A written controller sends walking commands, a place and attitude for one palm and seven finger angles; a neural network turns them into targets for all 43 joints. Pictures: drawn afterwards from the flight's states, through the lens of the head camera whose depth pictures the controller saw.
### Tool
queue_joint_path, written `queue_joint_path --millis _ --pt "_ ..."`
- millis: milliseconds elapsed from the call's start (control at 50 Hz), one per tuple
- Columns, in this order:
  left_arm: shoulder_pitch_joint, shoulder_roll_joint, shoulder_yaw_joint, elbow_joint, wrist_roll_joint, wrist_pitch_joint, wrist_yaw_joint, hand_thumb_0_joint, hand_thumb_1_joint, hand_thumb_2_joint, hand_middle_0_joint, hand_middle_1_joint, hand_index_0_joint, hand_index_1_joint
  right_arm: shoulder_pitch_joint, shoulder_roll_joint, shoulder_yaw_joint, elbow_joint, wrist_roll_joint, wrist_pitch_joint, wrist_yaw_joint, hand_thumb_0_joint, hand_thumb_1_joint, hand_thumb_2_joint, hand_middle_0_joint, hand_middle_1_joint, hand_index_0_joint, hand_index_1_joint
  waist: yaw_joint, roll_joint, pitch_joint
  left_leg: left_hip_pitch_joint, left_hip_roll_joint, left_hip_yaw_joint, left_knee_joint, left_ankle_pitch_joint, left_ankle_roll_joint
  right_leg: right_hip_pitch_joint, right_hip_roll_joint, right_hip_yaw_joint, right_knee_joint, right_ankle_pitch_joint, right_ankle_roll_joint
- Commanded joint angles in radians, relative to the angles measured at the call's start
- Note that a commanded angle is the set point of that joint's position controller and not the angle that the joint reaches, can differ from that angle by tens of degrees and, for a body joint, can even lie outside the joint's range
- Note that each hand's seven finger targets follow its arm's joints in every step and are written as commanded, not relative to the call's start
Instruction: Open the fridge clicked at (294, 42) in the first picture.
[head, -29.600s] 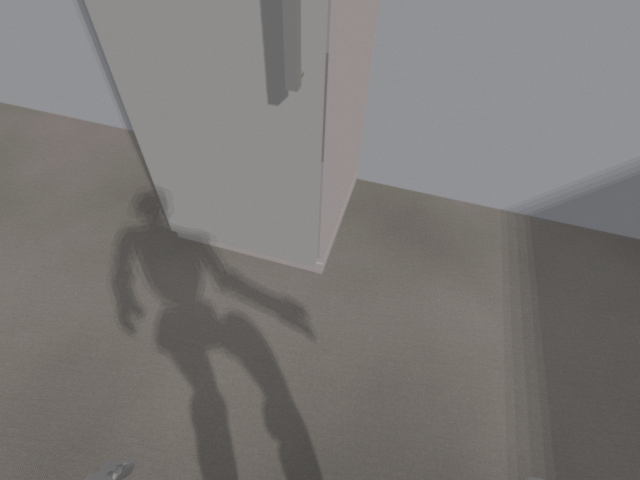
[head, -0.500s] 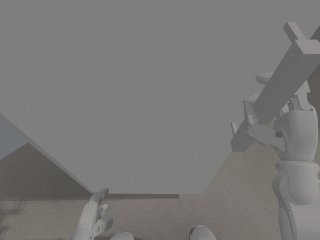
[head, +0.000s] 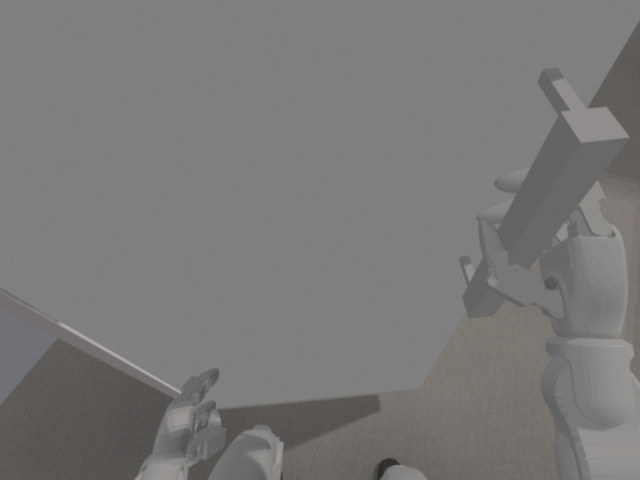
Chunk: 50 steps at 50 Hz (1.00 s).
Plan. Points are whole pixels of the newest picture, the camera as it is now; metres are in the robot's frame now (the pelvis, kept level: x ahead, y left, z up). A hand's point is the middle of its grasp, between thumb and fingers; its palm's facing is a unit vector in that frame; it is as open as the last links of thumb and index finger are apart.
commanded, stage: walk backward, drawing the door open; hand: right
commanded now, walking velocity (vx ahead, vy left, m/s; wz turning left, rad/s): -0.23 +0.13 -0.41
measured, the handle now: (506, 222) +0.33 -0.16 +0.16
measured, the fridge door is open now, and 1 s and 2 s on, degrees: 60 82 78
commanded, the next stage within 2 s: stop walking and hold the door back in 0.68 s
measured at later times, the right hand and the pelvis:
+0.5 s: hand (514, 417) +0.17 -0.13 +0.16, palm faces +0.36 +0.91 -0.20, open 7.0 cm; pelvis -0.06 +0.10 -0.02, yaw -17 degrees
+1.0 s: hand out of the picture +0.09 -0.10 +0.17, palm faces +0.62 +0.74 -0.26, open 6.6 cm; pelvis -0.12 +0.20 -0.01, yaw -21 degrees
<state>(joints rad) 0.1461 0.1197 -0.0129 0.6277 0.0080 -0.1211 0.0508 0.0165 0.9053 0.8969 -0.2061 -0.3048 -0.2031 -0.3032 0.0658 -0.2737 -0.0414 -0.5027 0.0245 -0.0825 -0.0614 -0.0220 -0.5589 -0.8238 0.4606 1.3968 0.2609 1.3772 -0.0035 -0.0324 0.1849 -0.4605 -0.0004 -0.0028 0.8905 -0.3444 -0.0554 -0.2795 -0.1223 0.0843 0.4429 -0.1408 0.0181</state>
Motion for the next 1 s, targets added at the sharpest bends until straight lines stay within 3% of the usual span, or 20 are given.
queue_joint_path --millis 0,60,100,120,140,200,320,340,360,380,400,500,620,720,760,780,800,860,920,980 --pt "-0.076 0.172 0.059 -0.153 -0.019 -0.051 0.016 0.0 0.9 0.9 -0.2 -0.3 -0.2 -0.3 -0.184 -0.079 -0.124 -0.26 0.016 -0.093 -0.038 0.0 -0.9 -0.9 0.45 1.4 0.45 1.4 0.017 -0.276 -0.366 0.195 -0.042 0.059 -0.197 -0.082 -0.007 0.096 -0.139 0.168 -0.17 -0.071 -0.124" --pt "-0.093 0.155 0.048 -0.161 -0.015 -0.049 0.016 0.0 0.9 0.9 -0.2 -0.3 -0.2 -0.3 -0.157 -0.118 -0.167 -0.249 0.019 -0.099 -0.047 0.0 -0.9 -0.9 0.45 1.4 0.45 1.4 -0.014 -0.118 -0.366 0.404 -0.02 0.066 -0.535 0.097 0.002 -0.029 -0.028 0.099 -0.002 -0.154 -0.068" --pt "-0.11 0.101 0.04 -0.166 -0.018 -0.031 0.017 0.0 0.9 0.9 -0.2 -0.3 -0.2 -0.3 -0.141 -0.232 -0.241 -0.285 0.011 -0.096 -0.051 0.0 -0.9 -0.9 0.45 1.4 0.45 1.4 -0.015 0.335 -0.322 0.324 0.282 -0.2 -0.661 0.278 0.128 -0.188 0.174 -0.092 0.498 -0.419 0.024" --pt "-0.134 0.108 0.035 -0.158 -0.014 -0.036 0.028 0.0 0.9 0.9 -0.2 -0.3 -0.2 -0.3 -0.157 -0.26 -0.29 -0.297 0.008 -0.1 -0.059 0.0 -0.9 -0.9 0.45 1.4 0.45 1.4 -0.032 0.344 -0.326 0.217 0.397 -0.286 -0.642 0.41 0.2 -0.249 0.166 -0.044 0.787 -0.501 0.006" --pt "-0.117 0.097 0.016 -0.148 0.007 -0.032 0.022 0.0 0.9 0.9 -0.2 -0.3 -0.2 -0.3 -0.18 -0.262 -0.317 -0.307 0.008 -0.102 -0.067 0.0 -0.9 -0.9 0.45 1.4 0.45 1.4 -0.022 0.236 -0.335 0.246 0.415 -0.213 -0.589 0.493 0.226 -0.306 0.126 -0.024 0.862 -0.475 0.006" --pt "-0.135 0.111 0.044 -0.171 -0.013 0.003 0.03 0.0 0.9 0.9 -0.2 -0.3 -0.2 -0.3 -0.066 -0.231 -0.343 -0.321 0.03 -0.118 -0.058 0.0 -0.9 -0.9 0.45 1.4 0.45 1.4 -0.005 0.238 -0.344 0.411 0.341 -0.019 -0.477 0.707 0.234 -0.304 0.093 -0.109 0.792 -0.432 0.037" --pt "-0.074 0.125 0.035 -0.187 0.007 0.007 0.052 0.0 0.9 0.9 -0.2 -0.3 -0.2 -0.3 -0.021 -0.181 -0.286 -0.327 0.045 -0.123 -0.047 0.0 -0.9 -0.9 0.45 1.4 0.45 1.4 0.028 0.084 -0.371 0.261 0.232 0.142 -0.26 0.565 0.133 0.09 0.121 -0.217 0.065 -0.115 0.021" --pt "-0.052 0.149 0.05 -0.189 0.003 0.002 0.054 0.0 0.9 0.9 -0.2 -0.3 -0.2 -0.3 -0.034 -0.159 -0.259 -0.337 0.048 -0.128 -0.046 0.0 -0.9 -0.9 0.45 1.4 0.45 1.4 0.046 -0.038 -0.404 0.118 0.175 0.144 -0.067 0.317 0.08 0.278 0.033 -0.08 -0.074 0.085 -0.004" --pt "-0.067 0.19 0.061 -0.208 0.005 -0.018 0.05 0.0 0.9 0.9 -0.2 -0.3 -0.2 -0.3 -0.059 -0.14 -0.222 -0.385 0.052 -0.148 -0.044 0.0 -0.9 -0.9 0.45 1.4 0.45 1.4 0.008 -0.334 -0.427 -0.091 0.01 0.121 0.17 -0.269 0.004 0.38 -0.286 0.382 -0.153 0.621 -0.126" --pt "-0.033 0.168 0.048 -0.181 0.001 -0.025 0.033 0.0 0.9 0.9 -0.2 -0.3 -0.2 -0.3 -0.074 -0.16 -0.216 -0.316 0.01 -0.161 -0.044 0.0 -0.9 -0.9 0.45 1.4 0.45 1.4 0.001 -0.308 -0.435 -0.148 0.014 -0.005 0.314 -0.385 0.008 0.437 -0.39 0.547 -0.106 0.867 -0.215" --pt "-0.042 0.169 0.045 -0.181 0.002 -0.038 0.017 0.0 0.9 0.9 -0.2 -0.3 -0.2 -0.3 -0.078 -0.185 -0.255 -0.325 0.011 -0.171 -0.049 0.0 -0.9 -0.9 0.45 1.4 0.45 1.4 -0.002 -0.183 -0.444 -0.184 0.008 -0.046 0.343 -0.329 0.014 0.444 -0.365 0.435 -0.06 0.91 -0.243" --pt "-0.04 0.182 0.061 -0.13 -0.014 -0.056 0.015 0.0 0.9 0.9 -0.2 -0.3 -0.2 -0.3 -0.115 -0.152 -0.199 -0.302 0.008 -0.144 -0.058 0.0 -0.9 -0.9 0.45 1.4 0.45 1.4 0.013 -0.197 -0.426 -0.02 -0.008 0.004 0.19 -0.079 0.006 0.296 -0.141 0.099 -0.076 0.549 -0.123" --pt "-0.053 0.174 0.019 -0.143 -0.006 -0.054 0.045 0.0 0.9 0.9 -0.2 -0.3 -0.2 -0.3 -0.136 -0.172 -0.203 -0.227 0.038 -0.124 -0.077 0.0 -0.9 -0.9 0.45 1.4 0.45 1.4 0.002 -0.215 -0.384 0.134 -0.031 0.056 0.025 -0.122 0.015 0.145 -0.147 0.097 -0.22 0.099 -0.158" --pt "-0.076 0.18 0.015 -0.148 0.007 -0.045 0.042 0.0 0.9 0.9 -0.2 -0.3 -0.2 -0.3 -0.119 -0.209 -0.257 -0.19 0.036 -0.122 -0.083 0.0 -0.9 -0.9 0.45 1.4 0.45 1.4 -0.032 -0.155 -0.383 0.374 -0.035 0.084 -0.451 0.03 0.044 0.047 -0.073 0.035 -0.15 -0.038 -0.093" --pt "-0.087 0.152 0.01 -0.157 0.003 -0.03 0.034 0.0 0.9 0.9 -0.2 -0.3 -0.2 -0.3 -0.116 -0.277 -0.294 -0.201 0.026 -0.131 -0.076 0.0 -0.9 -0.9 0.45 1.4 0.45 1.4 -0.028 0.143 -0.337 0.316 0.147 -0.108 -0.693 0.228 0.099 0.004 0.081 -0.065 0.117 -0.203 0.0" --pt "-0.099 0.149 0.005 -0.147 -0.003 -0.021 0.038 0.0 0.9 0.9 -0.2 -0.3 -0.2 -0.3 -0.103 -0.271 -0.281 0.002 0.016 -0.108 -0.075 0.0 -0.9 -0.9 0.45 1.4 0.45 1.4 -0.037 0.314 -0.287 0.264 0.347 -0.408 -0.702 0.378 0.177 -0.175 0.177 -0.072 0.39 -0.384 0.029" --pt "-0.097 0.171 0.011 -0.127 -0.002 -0.02 0.041 0.0 0.9 0.9 -0.2 -0.3 -0.2 -0.3 -0.202 -0.285 -0.311 0.047 0.021 -0.1 -0.085 0.0 -0.9 -0.9 0.45 1.4 0.45 1.4 -0.034 0.286 -0.286 0.165 0.452 -0.45 -0.689 0.435 0.195 -0.222 0.177 0.009 0.622 -0.4 0.029" --pt "-0.039 0.18 0.02 -0.078 -0.017 -0.016 0.047 0.0 0.9 0.9 -0.2 -0.3 -0.2 -0.3 -0.429 -0.237 -0.264 0.229 0.011 -0.113 -0.079 0.0 -0.9 -0.9 0.45 1.4 0.45 1.4 0.022 0.239 -0.38 0.354 0.321 -0.19 -0.54 0.578 0.127 -0.295 0.144 0.011 0.787 -0.23 0.039" --pt "-0.065 0.205 0.029 -0.085 -0.016 0.016 0.06 0.0 0.9 0.9 -0.2 -0.3 -0.2 -0.3 -0.418 -0.321 -0.338 0.357 0.017 -0.127 -0.084 0.0 -0.9 -0.9 0.45 1.4 0.45 1.4 -0.001 0.104 -0.365 0.402 0.32 -0.156 -0.495 0.681 0.127 -0.29 0.154 -0.033 0.71 -0.197 0.023" --pt "-0.056 0.23 0.04 -0.086 -0.016 0.032 0.055 0.0 0.9 0.9 -0.2 -0.3 -0.2 -0.3 -0.519 -0.318 -0.301 0.409 0.03 -0.127 -0.071 0.0 -0.9 -0.9 0.45 1.4 0.45 1.4 -0.007 0.133 -0.322 0.405 0.329 -0.18 -0.567 0.476 0.117 -0.261 0.148 -0.066 0.573 -0.194 0.011"
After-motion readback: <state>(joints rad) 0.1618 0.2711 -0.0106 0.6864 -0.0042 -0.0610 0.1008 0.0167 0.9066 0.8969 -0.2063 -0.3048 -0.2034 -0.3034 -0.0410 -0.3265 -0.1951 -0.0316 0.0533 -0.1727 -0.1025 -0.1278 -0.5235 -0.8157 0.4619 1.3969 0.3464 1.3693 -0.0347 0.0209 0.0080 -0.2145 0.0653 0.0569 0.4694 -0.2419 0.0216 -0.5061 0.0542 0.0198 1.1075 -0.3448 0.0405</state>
